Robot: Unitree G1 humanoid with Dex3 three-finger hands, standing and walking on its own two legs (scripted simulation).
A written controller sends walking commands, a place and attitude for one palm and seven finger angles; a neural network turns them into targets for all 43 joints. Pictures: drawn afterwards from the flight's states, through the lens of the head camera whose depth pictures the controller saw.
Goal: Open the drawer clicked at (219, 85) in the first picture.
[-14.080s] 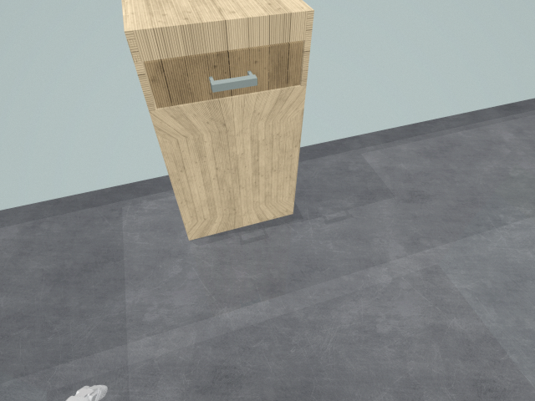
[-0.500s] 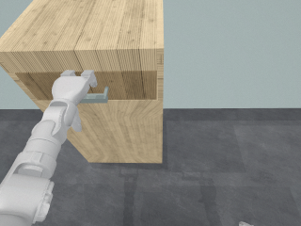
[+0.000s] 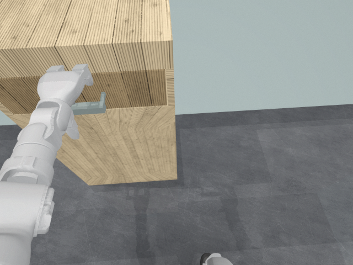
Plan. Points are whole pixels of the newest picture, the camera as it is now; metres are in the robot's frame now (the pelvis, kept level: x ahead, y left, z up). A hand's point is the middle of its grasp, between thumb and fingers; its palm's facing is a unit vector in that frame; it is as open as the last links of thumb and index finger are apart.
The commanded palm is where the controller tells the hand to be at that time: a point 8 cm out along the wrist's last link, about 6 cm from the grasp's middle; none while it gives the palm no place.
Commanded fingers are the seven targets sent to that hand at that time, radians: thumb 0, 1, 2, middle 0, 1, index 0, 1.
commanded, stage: move the hooked fingers above the handle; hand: left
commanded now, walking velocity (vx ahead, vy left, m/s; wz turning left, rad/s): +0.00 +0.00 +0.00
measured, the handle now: (80, 102) +0.53 +0.25 +0.01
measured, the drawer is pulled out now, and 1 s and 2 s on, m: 0.00 0.00 0.00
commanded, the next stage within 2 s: lower the fingers behind the handle in 0.50 s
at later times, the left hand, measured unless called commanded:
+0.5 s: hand (68, 103) +0.48 +0.25 +0.06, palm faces -0.05 +0.02 -1.00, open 13.6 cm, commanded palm +0.47 +0.25 +0.12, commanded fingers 0.00 -0.50 0.30 -0.30 -1.20 -0.30 -1.20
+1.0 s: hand (72, 114) +0.47 +0.25 +0.03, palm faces -0.10 -0.01 -1.00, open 13.8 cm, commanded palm +0.46 +0.25 +0.09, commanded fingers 0.00 -0.50 0.30 -0.30 -1.20 -0.30 -1.20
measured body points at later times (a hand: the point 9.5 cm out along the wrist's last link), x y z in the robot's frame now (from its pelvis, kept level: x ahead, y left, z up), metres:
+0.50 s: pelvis +0.00 +0.01 +0.00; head +0.09 +0.00 +0.44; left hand +0.48 +0.24 +0.12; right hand +0.03 -0.27 -0.14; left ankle -0.05 +0.12 -0.72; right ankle +0.04 -0.13 -0.72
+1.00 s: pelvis +0.00 +0.00 -0.01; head +0.10 -0.01 +0.43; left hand +0.47 +0.24 +0.09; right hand +0.03 -0.28 -0.14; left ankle -0.05 +0.12 -0.72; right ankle +0.04 -0.13 -0.72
